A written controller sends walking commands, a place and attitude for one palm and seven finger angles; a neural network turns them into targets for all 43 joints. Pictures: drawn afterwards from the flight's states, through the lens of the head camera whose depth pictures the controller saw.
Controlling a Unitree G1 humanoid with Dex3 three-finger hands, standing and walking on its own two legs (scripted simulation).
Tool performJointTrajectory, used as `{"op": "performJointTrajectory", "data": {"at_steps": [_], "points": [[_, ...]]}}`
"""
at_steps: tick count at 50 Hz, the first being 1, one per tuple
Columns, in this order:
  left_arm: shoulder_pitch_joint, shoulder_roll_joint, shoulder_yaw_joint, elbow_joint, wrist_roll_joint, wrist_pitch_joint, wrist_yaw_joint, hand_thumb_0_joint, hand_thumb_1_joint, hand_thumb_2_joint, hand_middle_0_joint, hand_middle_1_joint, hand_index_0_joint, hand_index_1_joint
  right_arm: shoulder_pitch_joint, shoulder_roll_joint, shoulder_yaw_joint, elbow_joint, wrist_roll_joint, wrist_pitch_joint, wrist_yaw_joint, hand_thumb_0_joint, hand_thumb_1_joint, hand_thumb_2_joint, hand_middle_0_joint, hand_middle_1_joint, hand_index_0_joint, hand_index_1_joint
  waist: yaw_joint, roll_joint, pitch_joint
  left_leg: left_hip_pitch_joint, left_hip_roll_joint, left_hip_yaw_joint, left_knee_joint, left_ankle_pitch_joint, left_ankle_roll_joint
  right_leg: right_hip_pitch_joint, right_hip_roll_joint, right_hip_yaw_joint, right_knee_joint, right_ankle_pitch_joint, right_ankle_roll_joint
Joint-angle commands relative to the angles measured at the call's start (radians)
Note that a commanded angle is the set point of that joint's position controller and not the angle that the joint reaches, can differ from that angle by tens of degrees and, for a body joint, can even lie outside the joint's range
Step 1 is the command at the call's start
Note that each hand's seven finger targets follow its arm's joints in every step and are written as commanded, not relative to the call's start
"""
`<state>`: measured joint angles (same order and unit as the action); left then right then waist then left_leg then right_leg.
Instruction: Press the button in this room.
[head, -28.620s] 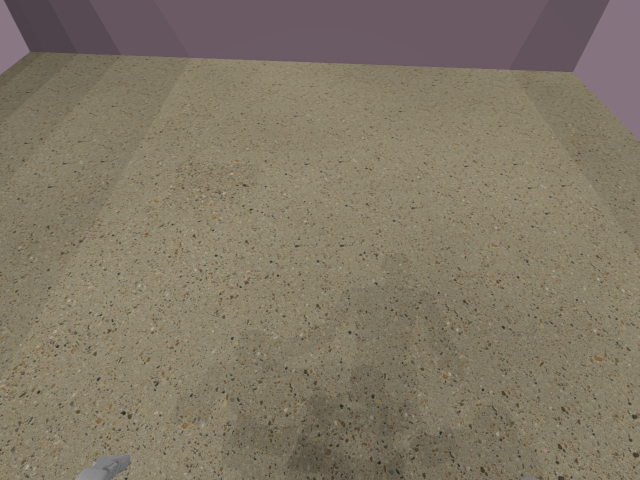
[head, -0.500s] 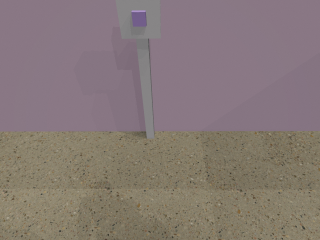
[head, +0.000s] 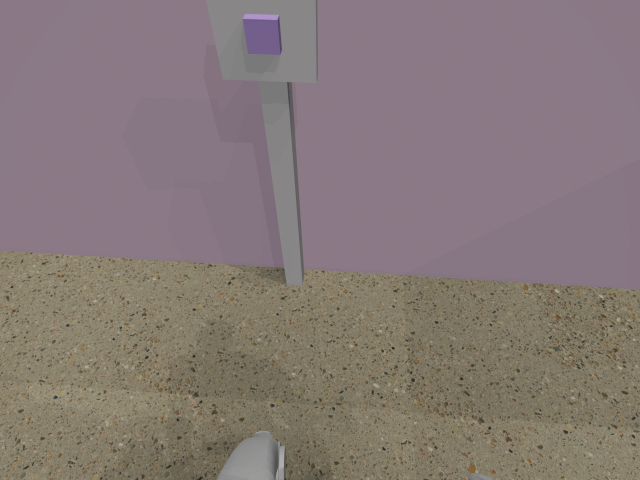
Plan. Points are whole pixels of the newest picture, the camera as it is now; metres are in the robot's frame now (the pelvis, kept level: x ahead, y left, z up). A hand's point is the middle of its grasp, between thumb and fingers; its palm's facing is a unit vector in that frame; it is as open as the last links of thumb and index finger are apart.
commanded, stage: take the last steps up to it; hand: left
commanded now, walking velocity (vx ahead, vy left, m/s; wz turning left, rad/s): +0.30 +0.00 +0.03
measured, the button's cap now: (263, 33) +0.78 +0.19 +0.15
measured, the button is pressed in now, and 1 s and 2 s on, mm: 0 0 0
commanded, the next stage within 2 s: come to a stop and stand still in 0.44 s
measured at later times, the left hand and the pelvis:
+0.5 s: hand (218, 353) +0.31 +0.21 -0.16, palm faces -0.01 -0.98 -0.18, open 7.4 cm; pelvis +0.21 +0.03 +0.01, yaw -1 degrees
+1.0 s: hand (208, 347) +0.33 +0.24 -0.17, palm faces +0.05 -0.96 -0.28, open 7.3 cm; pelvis +0.26 +0.03 -0.01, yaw +1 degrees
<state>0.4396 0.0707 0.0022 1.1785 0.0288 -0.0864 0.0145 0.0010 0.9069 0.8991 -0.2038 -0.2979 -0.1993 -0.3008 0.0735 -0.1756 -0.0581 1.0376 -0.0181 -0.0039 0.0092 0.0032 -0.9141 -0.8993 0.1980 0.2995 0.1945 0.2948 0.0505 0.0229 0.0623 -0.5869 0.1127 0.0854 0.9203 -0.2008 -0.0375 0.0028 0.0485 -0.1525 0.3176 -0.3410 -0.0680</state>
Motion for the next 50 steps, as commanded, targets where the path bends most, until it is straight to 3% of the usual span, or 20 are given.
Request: {"op": "performJointTrajectory", "data": {"at_steps": [1,4,6,7,8,9,11,13,16,25,28,30,31,32,33,37,39,42,48,50], "points": [[0.127,0.153,0.033,0.001,-0.005,0.001,0.020,0.000,0.900,0.900,-0.200,-0.300,-0.200,-0.300,-0.103,-0.008,0.014,-0.081,0.000,-0.029,0.009,0.000,-0.900,-0.900,0.200,0.300,0.200,0.300,0.005,-0.111,0.077,-0.040,-0.034,0.048,-0.167,-0.018,0.028,0.069,-0.294,0.158,-0.055,0.788,-0.066],[0.099,0.187,0.040,-0.003,-0.008,0.001,0.020,0.000,0.900,0.900,-0.200,-0.300,-0.200,-0.300,-0.003,-0.026,0.009,-0.055,-0.003,-0.044,-0.001,0.000,-0.900,-0.900,0.200,0.300,0.200,0.300,-0.047,-0.113,-0.009,0.170,-0.103,0.101,-0.287,-0.035,0.066,0.084,-0.291,0.113,0.110,1.033,-0.057],[0.047,0.208,0.043,-0.025,-0.021,-0.004,0.016,0.000,0.900,0.900,-0.200,-0.300,-0.200,-0.300,0.266,-0.088,-0.011,0.020,-0.011,-0.054,-0.016,0.000,-0.900,-0.900,0.200,0.300,0.200,0.300,-0.169,-0.088,-0.157,0.572,-0.081,0.056,-0.391,0.148,0.112,-0.103,-0.241,0.059,0.429,0.942,-0.001],[0.070,0.170,0.039,-0.048,-0.033,-0.006,0.008,0.000,0.900,0.900,-0.200,-0.300,-0.200,-0.300,0.405,-0.188,-0.036,0.048,-0.023,-0.062,-0.026,0.000,-0.900,-0.900,0.200,0.300,0.200,0.300,-0.203,0.097,-0.289,0.852,0.173,-0.276,-0.402,0.329,0.220,-0.367,-0.120,0.009,0.709,0.471,0.052],[0.058,0.128,0.026,-0.079,-0.036,-0.013,0.002,0.000,0.900,0.900,-0.200,-0.300,-0.200,-0.300,0.476,-0.242,-0.047,0.075,-0.008,-0.053,-0.028,0.000,-0.900,-0.900,0.200,0.300,0.200,0.300,-0.191,0.202,-0.326,0.927,0.374,-0.542,-0.485,0.555,0.347,-0.547,-0.036,0.070,0.995,-0.217,0.052],[-0.016,0.153,0.033,-0.098,-0.030,-0.002,0.010,0.000,0.900,0.900,-0.200,-0.300,-0.200,-0.300,0.407,-0.218,-0.046,0.064,0.008,-0.044,-0.028,0.000,-0.900,-0.900,0.200,0.300,0.200,0.300,-0.163,0.078,-0.223,0.785,0.373,-0.506,-0.555,0.419,0.360,-0.595,-0.089,0.144,1.083,-0.217,0.039],[-0.082,0.126,0.044,-0.106,-0.013,0.011,-0.001,0.000,0.900,0.900,-0.200,-0.300,-0.200,-0.300,0.269,-0.105,-0.018,0.034,0.003,-0.065,-0.031,0.000,-0.900,-0.900,0.200,0.300,0.200,0.300,-0.099,-0.005,-0.014,0.530,0.289,-0.365,-0.639,0.267,0.282,-0.629,-0.156,0.170,1.043,-0.071,0.056],[-0.063,0.096,0.046,-0.104,0.000,0.035,-0.012,0.000,0.900,0.900,-0.200,-0.300,-0.200,-0.300,0.253,-0.051,-0.001,0.036,0.000,-0.080,-0.031,0.000,-0.900,-0.900,0.200,0.300,0.200,0.300,-0.056,0.010,0.016,0.402,0.203,-0.216,-0.670,0.272,0.216,-0.554,-0.174,0.153,0.959,-0.007,0.071],[-0.030,0.083,0.054,-0.117,0.005,0.062,-0.017,0.000,0.900,0.900,-0.200,-0.300,-0.200,-0.300,0.227,-0.038,-0.006,0.014,0.001,-0.089,-0.030,0.000,-0.900,-0.900,0.200,0.300,0.200,0.300,-0.014,0.050,-0.009,0.345,0.145,-0.089,-0.699,0.294,0.199,-0.535,-0.181,0.128,0.875,0.088,0.094],[-0.310,0.132,0.042,-0.215,-0.005,0.065,-0.029,0.000,0.900,0.900,-0.200,-0.300,-0.200,-0.300,0.329,-0.099,-0.014,0.050,-0.007,-0.075,-0.033,0.000,-0.900,-0.900,0.200,0.300,0.200,0.300,-0.079,0.107,0.019,0.534,0.141,-0.040,-0.629,0.547,0.172,-0.539,-0.155,0.054,0.415,0.145,0.090],[-0.294,0.139,0.036,-0.210,-0.007,0.058,-0.023,0.000,0.900,0.900,-0.200,-0.300,-0.200,-0.300,0.331,-0.106,-0.013,0.064,-0.008,-0.060,-0.039,0.000,-0.900,-0.900,0.200,0.300,0.200,0.300,-0.067,0.119,0.000,0.550,0.141,-0.039,-0.542,0.627,0.152,-0.415,-0.115,0.032,0.294,0.133,0.070],[-0.137,0.178,0.040,-0.157,-0.006,0.040,-0.007,0.000,0.900,0.900,-0.200,-0.300,-0.200,-0.300,0.322,-0.098,-0.004,0.072,0.004,-0.056,-0.042,0.000,-0.900,-0.900,0.200,0.300,0.200,0.300,0.014,0.045,-0.078,0.487,0.089,-0.020,-0.357,0.617,0.083,-0.152,-0.121,0.052,0.114,0.392,0.073],[-0.064,0.277,0.058,-0.135,0.001,0.024,0.008,0.000,0.900,0.900,-0.200,-0.300,-0.200,-0.300,0.352,-0.079,-0.001,0.066,0.014,-0.057,-0.037,0.000,-0.900,-0.900,0.200,0.300,0.200,0.300,0.026,-0.107,-0.187,0.337,0.016,0.016,-0.188,0.315,0.036,0.074,-0.284,0.205,0.161,0.875,0.030],[-0.012,0.331,0.064,-0.117,-0.011,0.020,0.015,0.000,0.900,0.900,-0.200,-0.300,-0.200,-0.300,0.385,-0.047,0.003,0.057,0.028,-0.046,-0.036,0.000,-0.900,-0.900,0.200,0.300,0.200,0.300,0.013,-0.201,-0.286,0.251,-0.092,0.012,-0.015,-0.330,0.005,0.182,-0.497,0.371,0.204,1.382,-0.102],[-0.025,0.344,0.061,-0.126,-0.017,0.029,0.021,0.000,0.900,0.900,-0.200,-0.300,-0.200,-0.300,0.380,-0.055,-0.006,0.052,0.034,-0.029,-0.045,0.000,-0.900,-0.900,0.200,0.300,0.200,0.300,0.003,-0.170,-0.267,0.253,-0.096,-0.056,0.078,-0.442,0.010,0.126,-0.538,0.324,0.183,1.467,-0.160],[-0.175,0.295,0.066,-0.169,-0.015,0.065,0.041,0.000,0.900,0.900,-0.200,-0.300,-0.200,-0.300,0.264,-0.054,-0.016,0.041,0.022,0.033,-0.040,0.000,-0.900,-0.900,0.200,0.300,0.200,0.300,-0.009,-0.146,-0.105,0.166,-0.080,-0.121,0.280,-0.374,0.000,-0.094,-0.473,0.278,0.116,1.126,-0.138],[-0.206,0.293,0.073,-0.187,-0.014,0.074,0.044,0.000,0.900,0.900,-0.200,-0.300,-0.200,-0.300,0.245,-0.056,-0.024,0.029,0.019,0.054,-0.032,0.000,-0.900,-0.900,0.200,0.300,0.200,0.300,-0.024,-0.102,-0.099,0.155,-0.085,-0.126,0.292,-0.316,-0.010,-0.142,-0.450,0.236,0.092,1.001,-0.115],[-0.251,0.280,0.081,-0.224,-0.009,0.083,0.043,0.000,0.900,0.900,-0.200,-0.300,-0.200,-0.300,0.230,-0.060,-0.031,0.002,0.009,0.076,-0.022,0.000,-0.900,-0.900,0.200,0.300,0.200,0.300,-0.042,-0.172,-0.112,0.162,-0.090,-0.120,0.284,-0.241,-0.027,-0.221,-0.411,0.193,0.066,0.814,-0.097],[-0.289,0.312,0.091,-0.263,0.013,0.100,0.028,0.000,0.900,0.900,-0.200,-0.300,-0.200,-0.300,0.188,-0.066,-0.022,-0.049,0.010,0.053,-0.010,0.000,-0.900,-0.900,0.200,0.300,0.200,0.300,-0.043,-0.302,-0.116,0.249,-0.085,-0.063,0.014,-0.249,-0.017,-0.274,-0.355,0.183,0.034,0.391,-0.079],[-0.282,0.321,0.092,-0.259,0.015,0.104,0.023,0.000,0.900,0.900,-0.200,-0.300,-0.200,-0.300,0.203,-0.066,-0.016,-0.051,0.013,0.034,-0.009,0.000,-0.900,-0.900,0.200,0.300,0.200,0.300,-0.056,-0.269,-0.125,0.325,-0.087,-0.037,-0.158,-0.210,-0.007,-0.299,-0.331,0.185,0.055,0.234,-0.054]]}}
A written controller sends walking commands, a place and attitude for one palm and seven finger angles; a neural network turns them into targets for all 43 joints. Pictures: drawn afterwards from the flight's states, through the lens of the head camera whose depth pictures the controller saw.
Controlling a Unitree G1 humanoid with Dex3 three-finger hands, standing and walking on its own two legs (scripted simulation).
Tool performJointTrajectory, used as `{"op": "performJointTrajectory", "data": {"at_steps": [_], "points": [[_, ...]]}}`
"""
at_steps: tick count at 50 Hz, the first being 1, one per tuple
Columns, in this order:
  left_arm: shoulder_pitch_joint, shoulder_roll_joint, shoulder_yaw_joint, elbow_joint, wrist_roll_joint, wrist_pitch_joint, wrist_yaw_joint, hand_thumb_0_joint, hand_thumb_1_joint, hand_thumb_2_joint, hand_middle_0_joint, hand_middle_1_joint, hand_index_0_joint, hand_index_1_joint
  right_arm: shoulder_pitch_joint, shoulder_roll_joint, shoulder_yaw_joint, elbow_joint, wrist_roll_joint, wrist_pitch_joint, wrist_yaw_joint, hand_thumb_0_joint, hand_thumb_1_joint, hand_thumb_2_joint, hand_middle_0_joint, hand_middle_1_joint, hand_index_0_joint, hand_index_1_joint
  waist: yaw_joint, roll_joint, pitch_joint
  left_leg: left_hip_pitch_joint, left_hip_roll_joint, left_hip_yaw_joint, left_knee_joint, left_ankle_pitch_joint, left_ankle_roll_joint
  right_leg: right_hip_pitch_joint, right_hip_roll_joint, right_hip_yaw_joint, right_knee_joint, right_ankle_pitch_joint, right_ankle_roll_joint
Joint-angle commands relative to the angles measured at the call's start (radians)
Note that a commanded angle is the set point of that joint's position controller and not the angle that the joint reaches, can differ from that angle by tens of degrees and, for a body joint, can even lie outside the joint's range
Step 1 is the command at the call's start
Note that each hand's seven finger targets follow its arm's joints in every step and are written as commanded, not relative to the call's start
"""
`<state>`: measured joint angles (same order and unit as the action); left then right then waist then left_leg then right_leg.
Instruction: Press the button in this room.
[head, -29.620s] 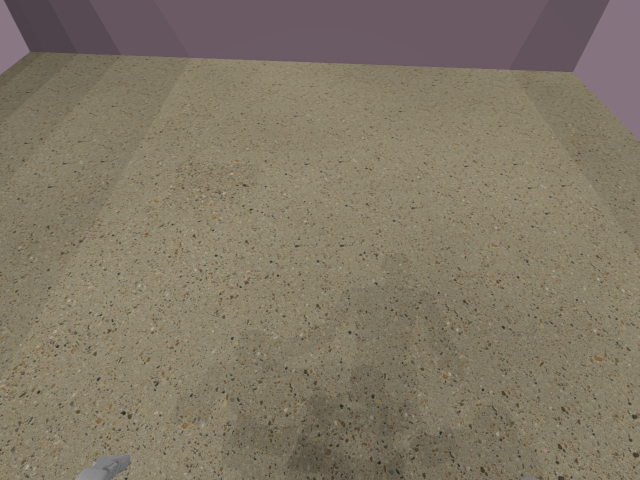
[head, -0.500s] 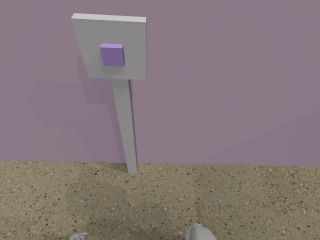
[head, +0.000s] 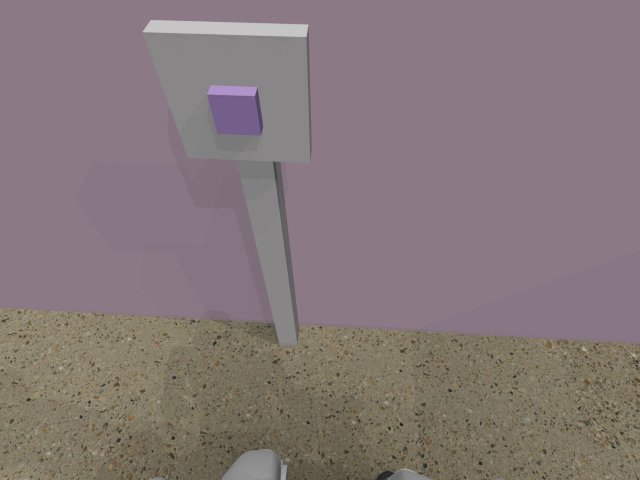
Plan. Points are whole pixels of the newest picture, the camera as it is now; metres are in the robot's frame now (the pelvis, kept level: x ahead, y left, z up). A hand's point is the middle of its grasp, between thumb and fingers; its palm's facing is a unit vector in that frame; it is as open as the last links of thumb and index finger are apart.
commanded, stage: come to a stop and stand still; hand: left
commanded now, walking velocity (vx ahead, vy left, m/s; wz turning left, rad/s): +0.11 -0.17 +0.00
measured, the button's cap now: (237, 109) +0.52 +0.15 +0.16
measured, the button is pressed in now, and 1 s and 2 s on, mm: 0 0 0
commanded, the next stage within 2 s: look again from close up in 1.22 s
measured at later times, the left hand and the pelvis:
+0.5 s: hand out of the picture -0.01 +0.23 -0.17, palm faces -0.04 -0.98 -0.17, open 7.4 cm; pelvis -0.01 +0.04 +0.02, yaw -2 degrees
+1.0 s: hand out of the picture +0.04 +0.13 -0.16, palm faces +0.03 -0.97 -0.23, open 7.1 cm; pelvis -0.01 -0.05 +0.01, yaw +0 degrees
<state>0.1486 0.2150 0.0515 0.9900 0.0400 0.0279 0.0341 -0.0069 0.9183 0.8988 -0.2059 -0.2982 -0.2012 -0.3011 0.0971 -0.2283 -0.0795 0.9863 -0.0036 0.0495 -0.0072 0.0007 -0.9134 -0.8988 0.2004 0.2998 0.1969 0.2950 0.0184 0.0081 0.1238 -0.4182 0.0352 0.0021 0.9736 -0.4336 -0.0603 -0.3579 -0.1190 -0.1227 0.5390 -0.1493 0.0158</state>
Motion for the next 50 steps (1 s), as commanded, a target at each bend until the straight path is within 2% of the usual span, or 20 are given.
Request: {"op": "performJointTrajectory", "data": {"at_steps": [1,2,3,4,5,7,9,11,14,20,23,26,28,30,32,33,35,39,45,50], "points": [[0.011,0.175,0.040,-0.066,-0.002,-0.005,0.001,0.000,0.900,0.900,-0.200,-0.300,-0.200,-0.300,0.209,-0.013,0.007,0.009,-0.002,-0.029,0.006,0.000,-0.900,-0.900,0.200,0.300,0.200,0.300,-0.042,-0.231,-0.190,0.247,-0.013,0.065,-0.356,0.109,0.020,0.010,-0.142,0.153,-0.132,-0.057,-0.107],[0.028,0.148,0.031,-0.061,-0.011,0.001,-0.002,0.000,0.900,0.900,-0.200,-0.300,-0.200,-0.300,0.244,-0.040,0.007,0.019,-0.001,-0.041,0.006,0.000,-0.900,-0.900,0.200,0.300,0.200,0.300,-0.061,-0.119,-0.193,0.354,0.007,0.034,-0.520,0.184,0.016,-0.070,-0.107,0.138,-0.047,-0.184,-0.068],[0.069,0.079,0.012,-0.063,-0.024,0.007,-0.007,0.000,0.900,0.900,-0.200,-0.300,-0.200,-0.300,0.241,-0.121,-0.007,0.014,-0.009,-0.056,0.004,0.000,-0.900,-0.900,0.200,0.300,0.200,0.300,-0.061,0.200,-0.147,0.311,0.168,-0.203,-0.687,0.066,0.033,-0.174,0.007,0.072,0.141,-0.334,-0.013],[0.083,0.039,0.005,-0.066,-0.025,0.014,-0.006,0.000,0.900,0.900,-0.200,-0.300,-0.200,-0.300,0.190,-0.192,-0.018,-0.024,-0.015,-0.053,0.000,0.000,-0.900,-0.900,0.200,0.300,0.200,0.300,-0.057,0.395,-0.074,0.093,0.327,-0.409,-0.836,-0.049,0.066,-0.164,0.099,0.087,0.297,-0.431,0.025],[0.077,0.077,0.016,-0.058,-0.023,0.022,-0.007,0.000,0.900,0.900,-0.200,-0.300,-0.200,-0.300,0.105,-0.203,-0.010,-0.053,-0.026,-0.043,-0.006,0.000,-0.900,-0.900,0.200,0.300,0.200,0.300,-0.039,0.305,0.003,-0.072,0.362,-0.420,-0.883,-0.194,0.118,-0.101,0.070,0.180,0.362,-0.369,0.013],[0.081,0.108,0.038,-0.021,-0.012,0.034,-0.023,0.000,0.900,0.900,-0.200,-0.300,-0.200,-0.300,0.047,-0.160,0.000,-0.052,-0.032,-0.049,-0.028,0.000,-0.900,-0.900,0.200,0.300,0.200,0.300,-0.006,0.262,0.047,-0.030,0.266,-0.321,-0.876,-0.116,0.054,-0.149,0.092,0.211,0.484,-0.235,0.019],[0.146,0.106,0.041,0.018,-0.015,0.024,-0.039,0.000,0.900,0.900,-0.200,-0.300,-0.200,-0.300,0.056,-0.124,0.012,-0.045,-0.021,-0.058,-0.035,0.000,-0.900,-0.900,0.200,0.300,0.200,0.300,0.012,0.185,0.014,0.090,0.222,-0.208,-0.828,0.026,0.054,-0.189,0.103,0.204,0.548,-0.146,0.027],[0.168,0.103,0.039,0.034,-0.015,0.019,-0.042,0.000,0.900,0.900,-0.200,-0.300,-0.200,-0.300,0.116,-0.117,0.010,-0.029,-0.018,-0.063,-0.041,0.000,-0.900,-0.900,0.200,0.300,0.200,0.300,-0.003,0.155,-0.053,0.216,0.203,-0.149,-0.790,0.162,0.066,-0.211,0.113,0.199,0.575,-0.108,0.041],[0.159,0.093,0.036,0.033,-0.014,0.014,-0.039,0.000,0.900,0.900,-0.200,-0.300,-0.200,-0.300,0.209,-0.094,0.007,0.008,-0.013,-0.070,-0.052,0.000,-0.900,-0.900,0.200,0.300,0.200,0.300,-0.030,0.105,-0.103,0.356,0.238,-0.145,-0.743,0.385,0.103,-0.241,0.101,0.202,0.565,-0.116,0.051],[0.099,0.053,0.018,0.030,-0.022,0.008,-0.039,0.000,0.900,0.900,-0.200,-0.300,-0.200,-0.300,0.326,-0.080,0.004,0.072,-0.020,-0.077,-0.062,0.000,-0.900,-0.900,0.200,0.300,0.200,0.300,-0.075,0.165,-0.152,0.492,0.273,-0.172,-0.681,0.714,0.174,-0.207,0.074,0.166,0.432,-0.227,0.056],[0.071,0.028,0.004,0.039,-0.027,0.005,-0.039,0.000,0.900,0.900,-0.200,-0.300,-0.200,-0.300,0.321,-0.081,0.001,0.094,-0.022,-0.073,-0.056,0.000,-0.900,-0.900,0.200,0.300,0.200,0.300,-0.077,0.177,-0.151,0.461,0.274,-0.165,-0.676,0.678,0.207,-0.141,0.059,0.132,0.316,-0.277,0.048],[0.057,0.004,-0.008,0.048,-0.034,-0.005,-0.034,0.000,0.900,0.900,-0.200,-0.300,-0.200,-0.300,0.288,-0.078,0.002,0.109,-0.024,-0.066,-0.046,0.000,-0.900,-0.900,0.200,0.300,0.200,0.300,-0.068,0.201,-0.135,0.348,0.244,-0.151,-0.677,0.589,0.196,0.003,0.069,0.092,0.139,-0.304,0.033],[0.103,0.004,-0.010,0.075,-0.037,-0.013,-0.029,0.000,0.900,0.900,-0.200,-0.300,-0.200,-0.300,0.265,-0.074,0.001,0.118,-0.020,-0.064,-0.039,0.000,-0.900,-0.900,0.200,0.300,0.200,0.300,-0.041,0.186,-0.134,0.271,0.212,-0.137,-0.660,0.503,0.171,0.115,0.085,0.063,0.000,-0.201,0.024],[0.169,0.022,-0.011,0.103,-0.033,-0.024,-0.020,0.000,0.900,0.900,-0.200,-0.300,-0.200,-0.300,0.250,-0.045,0.005,0.121,-0.010,-0.061,-0.032,0.000,-0.900,-0.900,0.200,0.300,0.200,0.300,-0.004,0.099,-0.139,0.158,0.149,-0.085,-0.598,0.324,0.105,0.277,0.063,0.071,-0.201,-0.013,0.021],[0.148,0.103,-0.008,0.107,-0.030,-0.038,-0.006,0.000,0.900,0.900,-0.200,-0.300,-0.200,-0.300,0.253,0.057,0.033,0.113,-0.003,-0.056,-0.023,0.000,-0.900,-0.900,0.200,0.300,0.200,0.300,-0.016,-0.165,-0.097,0.035,0.034,0.028,-0.503,0.068,0.032,0.281,-0.142,0.278,-0.287,-0.082,-0.054],[0.107,0.123,-0.010,0.089,-0.031,-0.034,-0.006,0.000,0.900,0.900,-0.200,-0.300,-0.200,-0.300,0.251,0.055,0.036,0.112,-0.009,-0.050,-0.018,0.000,-0.900,-0.900,0.200,0.300,0.200,0.300,-0.023,-0.168,-0.061,0.080,0.033,0.039,-0.477,0.028,0.030,0.169,-0.183,0.289,-0.334,-0.192,-0.091],[0.077,0.100,-0.004,0.075,-0.028,-0.037,-0.001,0.000,0.900,0.900,-0.200,-0.300,-0.200,-0.300,0.247,0.043,0.034,0.120,-0.022,-0.034,-0.018,0.000,-0.900,-0.900,0.200,0.300,0.200,0.300,-0.017,-0.261,0.022,0.097,0.042,0.029,-0.423,0.059,0.035,0.068,-0.130,0.292,-0.373,-0.260,-0.107],[0.088,0.036,-0.022,0.082,-0.038,-0.046,0.002,0.000,0.900,0.900,-0.200,-0.300,-0.200,-0.300,0.310,0.045,0.038,0.162,-0.015,-0.046,-0.023,0.000,-0.900,-0.900,0.200,0.300,0.200,0.300,-0.037,-0.120,-0.028,0.168,0.056,0.024,-0.496,0.242,0.031,0.157,-0.071,0.175,-0.232,0.099,-0.098],[0.116,0.037,-0.014,0.081,-0.037,-0.051,0.006,0.000,0.900,0.900,-0.200,-0.300,-0.200,-0.300,0.275,0.030,0.039,0.164,-0.011,-0.053,-0.031,0.000,-0.900,-0.900,0.200,0.300,0.200,0.300,-0.026,-0.019,-0.069,0.255,0.079,0.028,-0.545,0.402,0.026,0.184,-0.022,0.142,-0.203,0.208,-0.031],[0.141,0.059,-0.012,0.088,-0.036,-0.051,0.011,0.000,0.900,0.900,-0.200,-0.300,-0.200,-0.300,0.241,0.021,0.039,0.151,-0.008,-0.044,-0.034,0.000,-0.900,-0.900,0.200,0.300,0.200,0.300,-0.021,-0.030,-0.088,0.252,0.068,0.042,-0.536,0.355,0.021,0.236,-0.032,0.150,-0.213,0.314,-0.008]]}}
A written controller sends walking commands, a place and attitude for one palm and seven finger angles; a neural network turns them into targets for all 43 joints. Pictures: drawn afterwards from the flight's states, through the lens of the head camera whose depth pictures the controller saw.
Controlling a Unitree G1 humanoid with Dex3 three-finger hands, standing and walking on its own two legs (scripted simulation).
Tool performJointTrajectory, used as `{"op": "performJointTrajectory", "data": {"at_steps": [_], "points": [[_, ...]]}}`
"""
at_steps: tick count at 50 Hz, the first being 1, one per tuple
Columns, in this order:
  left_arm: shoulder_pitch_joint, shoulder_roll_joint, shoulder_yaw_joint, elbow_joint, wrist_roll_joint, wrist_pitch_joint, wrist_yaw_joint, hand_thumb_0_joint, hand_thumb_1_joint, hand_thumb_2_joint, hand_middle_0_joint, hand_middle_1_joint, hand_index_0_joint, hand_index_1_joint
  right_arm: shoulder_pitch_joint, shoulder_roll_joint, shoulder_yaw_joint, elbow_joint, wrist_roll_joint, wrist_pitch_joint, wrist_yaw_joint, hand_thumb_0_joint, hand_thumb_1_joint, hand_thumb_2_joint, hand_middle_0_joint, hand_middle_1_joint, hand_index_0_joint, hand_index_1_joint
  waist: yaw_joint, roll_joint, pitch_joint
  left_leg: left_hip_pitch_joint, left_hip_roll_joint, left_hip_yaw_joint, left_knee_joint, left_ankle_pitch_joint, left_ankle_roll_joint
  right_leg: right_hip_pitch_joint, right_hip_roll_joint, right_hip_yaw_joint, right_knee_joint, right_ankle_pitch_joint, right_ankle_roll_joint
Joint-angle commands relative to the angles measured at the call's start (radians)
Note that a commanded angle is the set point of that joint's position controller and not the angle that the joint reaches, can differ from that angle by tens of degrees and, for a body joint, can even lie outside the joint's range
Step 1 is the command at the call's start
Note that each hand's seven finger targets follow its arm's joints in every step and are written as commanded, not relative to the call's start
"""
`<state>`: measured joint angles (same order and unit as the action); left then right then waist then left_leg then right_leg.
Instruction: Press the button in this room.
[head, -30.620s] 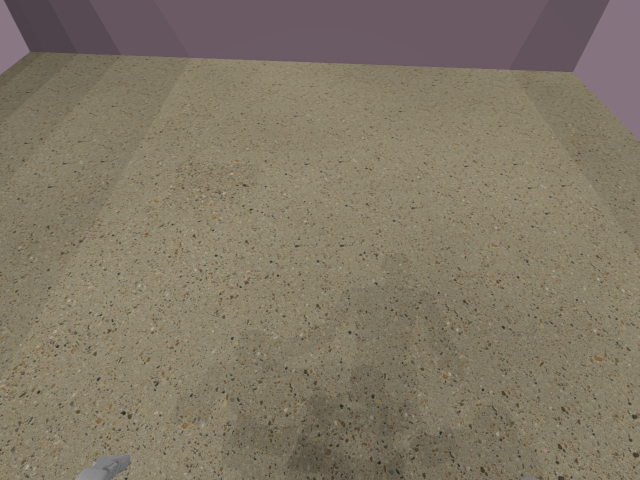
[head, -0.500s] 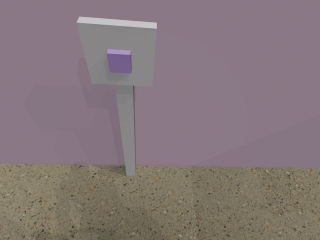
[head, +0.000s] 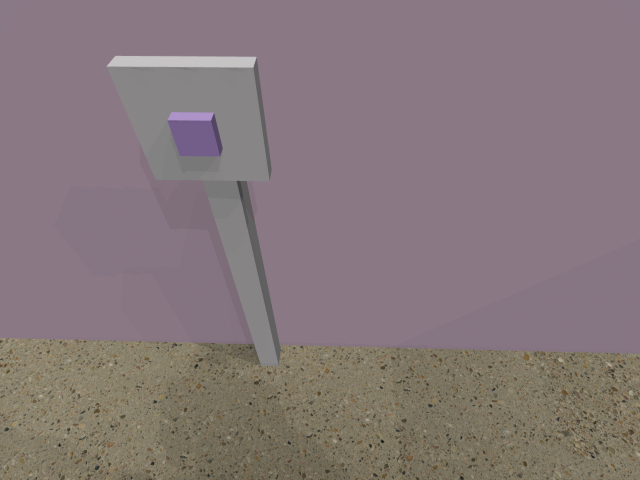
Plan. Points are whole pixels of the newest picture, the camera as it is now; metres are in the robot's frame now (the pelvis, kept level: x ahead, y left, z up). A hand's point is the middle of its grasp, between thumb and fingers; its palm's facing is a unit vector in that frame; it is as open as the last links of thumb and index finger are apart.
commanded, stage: come to a stop and stand still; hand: left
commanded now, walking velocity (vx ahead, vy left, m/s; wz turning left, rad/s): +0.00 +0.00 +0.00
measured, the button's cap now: (197, 133) +0.53 +0.20 +0.15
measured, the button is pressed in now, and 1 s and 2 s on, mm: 0 0 0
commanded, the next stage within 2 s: look again from close up in 0.22 s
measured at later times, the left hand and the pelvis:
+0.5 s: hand out of the picture -0.01 +0.22 -0.18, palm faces +0.00 -0.98 -0.18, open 7.4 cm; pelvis +0.00 +0.05 -0.01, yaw -1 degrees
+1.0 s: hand out of the picture +0.00 +0.25 -0.18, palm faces -0.04 -0.98 -0.21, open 7.4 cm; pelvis -0.01 +0.07 +0.00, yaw -2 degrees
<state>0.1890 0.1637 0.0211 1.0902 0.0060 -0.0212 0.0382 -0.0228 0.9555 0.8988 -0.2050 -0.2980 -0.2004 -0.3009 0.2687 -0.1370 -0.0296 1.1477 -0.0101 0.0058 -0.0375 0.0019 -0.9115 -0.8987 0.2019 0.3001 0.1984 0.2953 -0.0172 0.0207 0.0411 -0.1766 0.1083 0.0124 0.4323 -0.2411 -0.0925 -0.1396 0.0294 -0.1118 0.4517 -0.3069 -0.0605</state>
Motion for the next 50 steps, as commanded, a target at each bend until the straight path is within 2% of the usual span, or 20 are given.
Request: {"op": "performJointTrajectory", "data": {"at_steps": [1,12,15,16,17,18,19,20,22,23,24,25,26,29,33,36,40,45,47,50], "points": [[0.105,0.112,0.019,-0.009,-0.001,-0.002,0.007,0.000,0.900,0.900,-0.200,-0.300,-0.200,-0.300,0.063,-0.071,-0.010,-0.015,-0.001,0.002,-0.004,0.000,-0.900,-0.900,0.200,0.300,0.200,0.300,0.014,-0.061,0.003,0.010,-0.006,0.032,0.004,0.148,0.054,0.013,-0.181,0.140,-0.133,0.469,0.070],[0.150,0.102,0.005,0.020,0.001,-0.006,0.002,0.000,0.900,0.900,-0.200,-0.300,-0.200,-0.300,0.027,-0.102,-0.005,-0.023,0.002,-0.007,-0.007,0.000,-0.900,-0.900,0.200,0.300,0.200,0.300,0.007,-0.027,-0.004,0.092,0.016,0.016,-0.029,0.231,0.068,-0.006,-0.160,0.115,-0.132,0.414,0.047],[0.167,0.093,-0.001,0.028,0.001,-0.004,0.001,0.000,0.900,0.900,-0.200,-0.300,-0.200,-0.300,0.015,-0.105,-0.003,-0.023,0.004,-0.009,-0.007,0.000,-0.900,-0.900,0.200,0.300,0.200,0.300,0.012,-0.011,0.025,0.089,0.014,0.010,-0.040,0.213,0.072,-0.030,-0.156,0.116,-0.145,0.343,0.046],[0.272,0.110,0.008,0.060,0.019,-0.035,0.041,0.000,0.900,0.900,-0.200,-0.300,-0.200,-0.300,-0.094,-0.115,0.001,-0.097,0.009,-0.024,0.009,0.000,-0.900,-0.900,0.200,0.300,0.200,0.300,0.065,-0.104,0.039,-0.087,-0.016,0.063,0.223,0.062,0.058,-0.008,-0.234,0.245,-0.125,0.886,0.125],[0.244,0.150,0.015,0.013,0.022,-0.045,0.037,0.000,0.900,0.900,-0.200,-0.300,-0.200,-0.300,-0.039,-0.062,0.005,-0.144,0.007,-0.016,0.014,0.000,-0.900,-0.900,0.200,0.300,0.200,0.300,0.010,-0.121,-0.021,-0.141,-0.044,0.001,0.257,-0.133,0.093,0.066,-0.279,0.228,-0.066,1.000,0.071],[0.219,0.129,0.007,-0.005,0.022,-0.044,0.029,0.000,0.900,0.900,-0.200,-0.300,-0.200,-0.300,-0.034,-0.068,0.000,-0.145,0.004,-0.016,0.013,0.000,-0.900,-0.900,0.200,0.300,0.200,0.300,0.008,-0.028,-0.036,-0.134,-0.043,0.017,0.245,-0.133,0.101,0.070,-0.267,0.199,-0.053,0.943,0.009],[0.180,0.133,0.012,-0.009,0.021,-0.043,0.026,0.000,0.900,0.900,-0.200,-0.300,-0.200,-0.300,-0.004,-0.051,0.004,-0.137,0.005,-0.018,0.016,0.000,-0.900,-0.900,0.200,0.300,0.200,0.300,-0.005,-0.025,-0.067,-0.104,-0.039,0.030,0.178,-0.100,0.094,0.066,-0.250,0.155,-0.040,0.814,-0.023],[0.169,0.126,0.007,-0.026,0.019,-0.040,0.023,0.000,0.900,0.900,-0.200,-0.300,-0.200,-0.300,0.031,-0.057,0.006,-0.132,0.004,-0.022,0.018,0.000,-0.900,-0.900,0.200,0.300,0.200,0.300,-0.014,-0.040,-0.094,-0.051,-0.049,0.029,0.093,-0.008,0.091,0.051,-0.217,0.135,-0.011,0.660,-0.020],[0.175,0.075,-0.002,-0.035,0.011,-0.025,0.020,0.000,0.900,0.900,-0.200,-0.300,-0.200,-0.300,0.062,-0.112,0.004,-0.127,-0.002,-0.040,0.016,0.000,-0.900,-0.900,0.200,0.300,0.200,0.300,-0.004,0.006,-0.108,0.011,0.016,-0.039,0.048,0.273,0.116,-0.021,-0.138,0.099,0.044,0.360,0.018],[0.187,0.059,-0.005,-0.040,0.009,-0.016,0.019,0.000,0.900,0.900,-0.200,-0.300,-0.200,-0.300,0.064,-0.132,0.004,-0.131,-0.005,-0.040,0.010,0.000,-0.900,-0.900,0.200,0.300,0.200,0.300,0.007,0.020,-0.095,0.000,0.044,-0.057,0.047,0.321,0.134,-0.038,-0.111,0.091,0.035,0.233,0.026],[0.185,0.054,-0.005,-0.038,0.010,-0.009,0.018,0.000,0.900,0.900,-0.200,-0.300,-0.200,-0.300,0.066,-0.139,0.003,-0.128,-0.009,-0.042,0.008,0.000,-0.900,-0.900,0.200,0.300,0.200,0.300,0.014,0.096,-0.073,-0.012,0.057,-0.072,0.031,0.372,0.143,-0.044,-0.099,0.074,0.051,0.151,0.030],[0.176,0.059,-0.006,-0.038,0.010,-0.001,0.014,0.000,0.900,0.900,-0.200,-0.300,-0.200,-0.300,0.048,-0.136,0.005,-0.132,-0.008,-0.039,0.006,0.000,-0.900,-0.900,0.200,0.300,0.200,0.300,0.021,0.124,-0.031,-0.040,0.057,-0.091,-0.002,0.352,0.153,-0.053,-0.089,0.065,0.054,0.075,0.036],[0.178,0.060,-0.007,-0.039,0.012,0.004,0.011,0.000,0.900,0.900,-0.200,-0.300,-0.200,-0.300,0.034,-0.139,0.006,-0.139,-0.008,-0.038,0.004,0.000,-0.900,-0.900,0.200,0.300,0.200,0.300,0.028,0.103,0.007,-0.066,0.054,-0.094,-0.020,0.301,0.159,-0.066,-0.084,0.067,0.044,0.040,0.037],[0.164,0.069,-0.010,-0.038,0.015,0.011,0.002,0.000,0.900,0.900,-0.200,-0.300,-0.200,-0.300,0.025,-0.131,0.011,-0.149,-0.007,-0.036,0.007,0.000,-0.900,-0.900,0.200,0.300,0.200,0.300,0.032,0.014,0.075,-0.130,0.024,-0.097,-0.068,0.093,0.155,-0.080,-0.095,0.082,0.011,0.033,0.039],[0.152,0.087,-0.011,-0.046,0.014,0.016,-0.004,0.000,0.900,0.900,-0.200,-0.300,-0.200,-0.300,0.029,-0.146,0.012,-0.147,-0.008,-0.037,0.010,0.000,-0.900,-0.900,0.200,0.300,0.200,0.300,0.033,0.025,0.080,-0.139,0.018,-0.108,-0.124,-0.035,0.155,-0.086,-0.099,0.086,0.007,0.026,0.041],[0.148,0.096,-0.010,-0.049,0.015,0.016,-0.007,0.000,0.900,0.900,-0.200,-0.300,-0.200,-0.300,0.038,-0.154,0.013,-0.141,-0.009,-0.040,0.011,0.000,-0.900,-0.900,0.200,0.300,0.200,0.300,0.033,0.029,0.049,-0.122,0.018,-0.111,-0.138,-0.043,0.156,-0.078,-0.103,0.087,0.009,0.039,0.041],[0.143,0.106,-0.009,-0.047,0.012,0.011,-0.008,0.000,0.900,0.900,-0.200,-0.300,-0.200,-0.300,0.052,-0.151,0.017,-0.129,-0.007,-0.045,0.010,0.000,-0.900,-0.900,0.200,0.300,0.200,0.300,0.033,0.015,-0.001,-0.082,0.013,-0.090,-0.110,0.056,0.155,-0.056,-0.115,0.093,0.000,0.078,0.041],[0.144,0.107,-0.011,-0.034,0.009,0.009,-0.006,0.000,0.900,0.900,-0.200,-0.300,-0.200,-0.300,0.062,-0.142,0.020,-0.106,-0.003,-0.046,0.009,0.000,-0.900,-0.900,0.200,0.300,0.200,0.300,0.032,0.004,-0.012,-0.056,0.005,-0.065,-0.079,0.136,0.150,-0.048,-0.128,0.099,-0.012,0.117,0.044],[0.156,0.098,-0.013,-0.021,0.009,0.009,-0.007,0.000,0.900,0.900,-0.200,-0.300,-0.200,-0.300,0.072,-0.130,0.022,-0.094,-0.004,-0.043,0.009,0.000,-0.900,-0.900,0.200,0.300,0.200,0.300,0.027,-0.020,-0.017,-0.045,0.004,-0.057,-0.074,0.088,0.149,-0.050,-0.126,0.097,-0.011,0.087,0.042],[0.162,0.085,-0.011,-0.017,0.017,0.016,-0.013,0.000,0.900,0.900,-0.200,-0.300,-0.200,-0.300,0.088,-0.140,0.012,-0.080,-0.010,-0.031,0.010,0.000,-0.900,-0.900,0.200,0.300,0.200,0.300,0.017,0.000,0.025,-0.063,0.031,-0.092,-0.104,-0.098,0.165,-0.106,-0.099,0.065,0.027,-0.040,0.036]]}}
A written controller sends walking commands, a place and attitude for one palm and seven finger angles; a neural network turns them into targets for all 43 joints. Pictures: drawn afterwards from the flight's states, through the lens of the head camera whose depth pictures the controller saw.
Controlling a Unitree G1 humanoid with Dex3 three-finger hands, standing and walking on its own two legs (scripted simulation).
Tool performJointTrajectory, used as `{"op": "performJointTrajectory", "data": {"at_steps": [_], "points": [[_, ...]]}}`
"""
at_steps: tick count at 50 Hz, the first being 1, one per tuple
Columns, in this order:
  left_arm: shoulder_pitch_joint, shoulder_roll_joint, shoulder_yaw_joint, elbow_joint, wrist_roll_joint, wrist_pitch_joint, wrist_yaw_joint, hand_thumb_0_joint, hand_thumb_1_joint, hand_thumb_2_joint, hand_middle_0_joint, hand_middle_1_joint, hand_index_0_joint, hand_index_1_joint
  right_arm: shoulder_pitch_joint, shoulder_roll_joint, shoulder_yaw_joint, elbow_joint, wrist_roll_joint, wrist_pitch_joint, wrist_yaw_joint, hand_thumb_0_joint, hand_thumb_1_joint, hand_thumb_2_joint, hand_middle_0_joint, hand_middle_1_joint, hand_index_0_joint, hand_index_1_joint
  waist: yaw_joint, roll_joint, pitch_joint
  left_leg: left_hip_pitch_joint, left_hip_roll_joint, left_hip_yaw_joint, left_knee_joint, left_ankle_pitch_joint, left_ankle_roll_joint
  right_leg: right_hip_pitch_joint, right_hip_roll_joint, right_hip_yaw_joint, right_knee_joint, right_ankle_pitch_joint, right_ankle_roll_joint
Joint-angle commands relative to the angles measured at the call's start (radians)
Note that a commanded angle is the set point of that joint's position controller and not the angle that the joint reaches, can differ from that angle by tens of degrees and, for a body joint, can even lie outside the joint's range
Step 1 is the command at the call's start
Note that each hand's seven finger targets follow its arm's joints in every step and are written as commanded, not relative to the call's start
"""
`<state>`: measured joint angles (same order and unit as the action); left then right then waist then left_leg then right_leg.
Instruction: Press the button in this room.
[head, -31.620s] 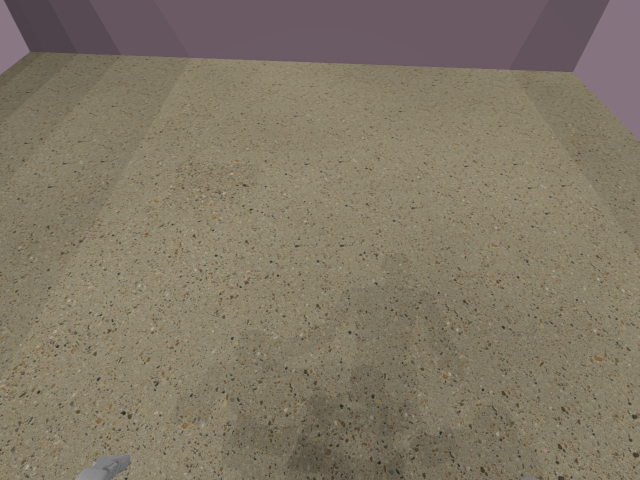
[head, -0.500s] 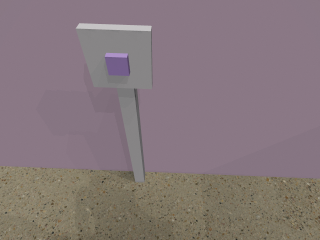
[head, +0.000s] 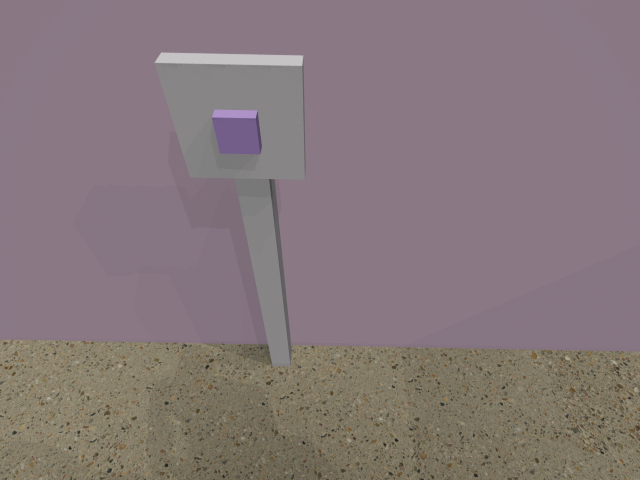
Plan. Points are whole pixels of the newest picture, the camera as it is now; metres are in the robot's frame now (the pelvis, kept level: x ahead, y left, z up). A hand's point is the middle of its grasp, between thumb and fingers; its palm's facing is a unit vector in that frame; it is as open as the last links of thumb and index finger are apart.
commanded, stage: shuffle to correct the standing spot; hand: left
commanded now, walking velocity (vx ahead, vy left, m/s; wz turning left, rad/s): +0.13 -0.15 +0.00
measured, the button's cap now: (238, 131) +0.54 +0.15 +0.15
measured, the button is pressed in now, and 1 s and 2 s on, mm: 0 0 0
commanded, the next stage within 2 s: come to a stop and stand still in 0.12 s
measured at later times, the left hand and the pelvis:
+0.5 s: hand out of the picture +0.00 +0.10 -0.19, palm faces +0.06 -0.99 -0.14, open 7.4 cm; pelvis +0.06 -0.04 -0.01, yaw +0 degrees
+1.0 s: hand out of the picture +0.10 +0.14 -0.17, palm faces +0.00 -0.97 -0.23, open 7.4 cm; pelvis +0.03 -0.05 -0.01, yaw +0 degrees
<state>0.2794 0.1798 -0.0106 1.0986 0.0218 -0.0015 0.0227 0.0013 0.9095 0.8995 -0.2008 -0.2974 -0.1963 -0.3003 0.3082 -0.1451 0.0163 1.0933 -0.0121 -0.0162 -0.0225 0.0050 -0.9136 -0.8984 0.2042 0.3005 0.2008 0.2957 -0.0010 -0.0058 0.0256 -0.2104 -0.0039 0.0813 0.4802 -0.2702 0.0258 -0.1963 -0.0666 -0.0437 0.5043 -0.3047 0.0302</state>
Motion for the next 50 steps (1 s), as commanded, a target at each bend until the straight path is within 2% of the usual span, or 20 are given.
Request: {"op": "performJointTrajectory", "data": {"at_steps": [1,8,10,11,13,16,19,21,22,26,29,32,34,35,38,39,41,44,46,50], "points": [[0.074,0.065,0.022,-0.027,0.003,-0.001,-0.001,0.000,0.900,0.900,-0.200,-0.300,-0.200,-0.300,0.047,-0.140,-0.040,-0.026,-0.010,-0.005,-0.005,0.000,-0.900,-0.900,0.200,0.300,0.200,0.300,0.000,0.054,0.066,-0.041,0.157,-0.178,-0.170,-0.134,0.054,-0.078,0.006,-0.013,-0.009,-0.070,-0.056],[0.145,0.064,0.041,-0.031,0.008,-0.009,-0.016,0.000,0.900,0.900,-0.200,-0.300,-0.200,-0.300,0.043,-0.132,-0.058,-0.045,-0.014,-0.007,-0.012,0.000,-0.900,-0.900,0.200,0.300,0.200,0.300,0.012,0.036,0.072,-0.103,0.157,-0.140,-0.053,-0.085,0.064,-0.066,-0.002,0.039,-0.017,-0.046,-0.088],[0.193,0.092,0.053,-0.015,0.009,-0.014,-0.012,0.000,0.900,0.900,-0.200,-0.300,-0.200,-0.300,0.021,-0.094,-0.050,-0.056,-0.012,-0.012,-0.013,0.000,-0.900,-0.900,0.200,0.300,0.200,0.300,0.029,-0.123,0.062,-0.214,0.080,-0.017,0.131,-0.042,0.030,0.047,-0.073,0.147,-0.095,0.041,-0.127],[0.243,0.119,0.062,0.001,0.008,-0.019,-0.007,0.000,0.900,0.900,-0.200,-0.300,-0.200,-0.300,-0.008,-0.063,-0.043,-0.073,-0.011,-0.015,-0.011,0.000,-0.900,-0.900,0.200,0.300,0.200,0.300,0.044,-0.234,0.052,-0.302,0.029,0.048,0.256,-0.132,0.006,0.116,-0.154,0.252,-0.151,0.160,-0.166],[0.298,0.099,0.059,0.016,0.011,-0.035,0.006,0.000,0.900,0.900,-0.200,-0.300,-0.200,-0.300,-0.099,-0.049,-0.040,-0.105,-0.008,-0.018,-0.011,0.000,-0.900,-0.900,0.200,0.300,0.200,0.300,0.076,-0.186,0.073,-0.413,0.045,-0.010,0.460,-0.308,-0.002,0.171,-0.253,0.327,-0.162,0.632,-0.253],[0.223,0.082,0.044,0.004,0.013,-0.047,0.024,0.000,0.900,0.900,-0.200,-0.300,-0.200,-0.300,-0.079,-0.018,-0.025,-0.079,0.008,-0.018,-0.009,0.000,-0.900,-0.900,0.200,0.300,0.200,0.300,0.032,-0.059,0.020,-0.304,0.058,-0.024,0.318,-0.240,-0.017,0.188,-0.217,0.187,-0.069,0.986,-0.236],[0.124,0.099,0.040,-0.033,-0.003,-0.038,0.027,0.000,0.900,0.900,-0.200,-0.300,-0.200,-0.300,0.032,-0.038,-0.028,-0.027,0.014,-0.017,-0.013,0.000,-0.900,-0.900,0.200,0.300,0.200,0.300,-0.035,-0.062,-0.039,0.025,0.014,0.013,-0.014,0.185,-0.019,0.054,-0.103,0.063,0.055,0.849,-0.136],[0.149,0.061,0.039,-0.050,-0.020,-0.022,0.033,0.000,0.900,0.900,-0.200,-0.300,-0.200,-0.300,0.081,-0.127,-0.046,-0.034,0.008,-0.018,-0.025,0.000,-0.900,-0.900,0.200,0.300,0.200,0.300,-0.028,0.107,-0.109,0.215,0.210,-0.165,0.037,0.833,0.087,-0.108,-0.023,0.019,0.135,0.413,-0.046],[0.159,0.033,0.034,-0.056,-0.016,-0.011,0.039,0.000,0.900,0.900,-0.200,-0.300,-0.200,-0.300,0.069,-0.144,-0.048,-0.040,0.010,-0.010,-0.026,0.000,-0.900,-0.900,0.200,0.300,0.200,0.300,-0.008,0.162,-0.108,0.178,0.297,-0.213,-0.001,0.958,0.156,-0.103,0.010,-0.002,0.166,-0.046,-0.028],[0.153,0.024,0.033,-0.041,-0.004,0.010,0.031,0.000,0.900,0.900,-0.200,-0.300,-0.200,-0.300,-0.069,-0.126,-0.048,-0.082,0.003,-0.002,-0.031,0.000,-0.900,-0.900,0.200,0.300,0.200,0.300,0.030,0.157,0.002,0.065,0.265,-0.178,-0.054,0.803,0.161,-0.101,0.001,0.018,0.145,-0.149,-0.030],[0.176,0.058,0.043,-0.040,0.007,-0.008,0.030,0.000,0.900,0.900,-0.200,-0.300,-0.200,-0.300,-0.090,-0.126,-0.061,-0.110,0.005,0.004,-0.026,0.000,-0.900,-0.900,0.200,0.300,0.200,0.300,0.027,-0.010,-0.084,0.060,0.160,-0.094,0.058,0.589,0.061,-0.017,-0.040,0.087,-0.003,0.380,-0.044],[0.115,0.104,0.048,-0.077,0.003,-0.010,0.027,0.000,0.900,0.900,-0.200,-0.300,-0.200,-0.300,-0.099,-0.095,-0.062,-0.117,0.001,0.021,-0.013,0.000,-0.900,-0.900,0.200,0.300,0.200,0.300,0.012,-0.116,-0.067,-0.012,0.083,-0.037,0.094,0.242,-0.004,-0.013,-0.143,0.164,-0.030,0.529,-0.102],[0.097,0.106,0.044,-0.087,0.005,-0.010,0.028,0.000,0.900,0.900,-0.200,-0.300,-0.200,-0.300,-0.094,-0.069,-0.056,-0.113,-0.001,0.027,-0.009,0.000,-0.900,-0.900,0.200,0.300,0.200,0.300,0.008,-0.164,-0.034,-0.052,0.054,-0.025,0.098,0.112,-0.020,-0.010,-0.165,0.177,-0.063,0.565,-0.121],[0.130,0.093,0.046,-0.110,0.012,-0.032,0.063,0.000,0.900,0.900,-0.200,-0.300,-0.200,-0.300,-0.154,-0.126,-0.070,-0.193,0.004,0.005,-0.002,0.000,-0.900,-0.900,0.200,0.300,0.200,0.300,0.014,-0.119,-0.012,-0.085,0.051,0.002,0.164,0.046,-0.039,0.020,-0.147,0.276,-0.041,1.053,-0.067],[0.112,0.154,0.062,-0.188,0.009,-0.055,0.052,0.000,0.900,0.900,-0.200,-0.300,-0.200,-0.300,-0.123,-0.077,-0.065,-0.225,0.006,0.008,0.016,0.000,-0.900,-0.900,0.200,0.300,0.200,0.300,0.012,-0.183,-0.122,-0.234,0.027,-0.041,0.249,-0.148,0.004,0.220,-0.183,0.209,0.027,1.083,-0.159],[0.082,0.152,0.061,-0.206,0.008,-0.055,0.051,0.000,0.900,0.900,-0.200,-0.300,-0.200,-0.300,-0.117,-0.079,-0.061,-0.225,0.004,0.010,0.015,0.000,-0.900,-0.900,0.200,0.300,0.200,0.300,0.007,-0.085,-0.131,-0.196,0.020,-0.033,0.209,-0.125,0.005,0.211,-0.177,0.176,0.039,1.030,-0.166],[0.024,0.154,0.051,-0.233,0.000,-0.043,0.048,0.000,0.900,0.900,-0.200,-0.300,-0.200,-0.300,-0.055,-0.075,-0.057,-0.202,0.005,0.013,0.014,0.000,-0.900,-0.900,0.200,0.300,0.200,0.300,-0.031,-0.106,-0.099,-0.058,0.011,-0.023,0.078,0.024,0.005,0.090,-0.119,0.115,0.056,0.795,-0.142],[0.015,0.107,0.038,-0.245,-0.007,-0.017,0.042,0.000,0.900,0.900,-0.200,-0.300,-0.200,-0.300,-0.031,-0.138,-0.052,-0.193,-0.007,0.004,0.010,0.000,-0.900,-0.900,0.200,0.300,0.200,0.300,-0.006,0.051,-0.012,-0.015,0.142,-0.175,0.011,0.311,0.065,-0.064,-0.004,0.053,0.018,0.200,-0.074],[0.025,0.114,0.034,-0.224,-0.007,-0.004,0.036,0.000,0.900,0.900,-0.200,-0.300,-0.200,-0.300,-0.088,-0.136,-0.043,-0.192,-0.006,0.008,0.009,0.000,-0.900,-0.900,0.200,0.300,0.200,0.300,0.018,0.137,0.083,-0.135,0.132,-0.209,-0.062,0.129,0.073,-0.041,0.020,0.053,-0.033,-0.010,-0.067],[0.005,0.132,0.029,-0.209,-0.007,-0.009,0.021,0.000,0.900,0.900,-0.200,-0.300,-0.200,-0.300,-0.048,-0.136,-0.034,-0.185,-0.011,0.014,0.012,0.000,-0.900,-0.900,0.200,0.300,0.200,0.300,-0.001,-0.001,0.114,-0.139,0.075,-0.158,-0.074,-0.088,0.028,-0.094,-0.020,0.119,-0.145,-0.159,-0.095]]}}
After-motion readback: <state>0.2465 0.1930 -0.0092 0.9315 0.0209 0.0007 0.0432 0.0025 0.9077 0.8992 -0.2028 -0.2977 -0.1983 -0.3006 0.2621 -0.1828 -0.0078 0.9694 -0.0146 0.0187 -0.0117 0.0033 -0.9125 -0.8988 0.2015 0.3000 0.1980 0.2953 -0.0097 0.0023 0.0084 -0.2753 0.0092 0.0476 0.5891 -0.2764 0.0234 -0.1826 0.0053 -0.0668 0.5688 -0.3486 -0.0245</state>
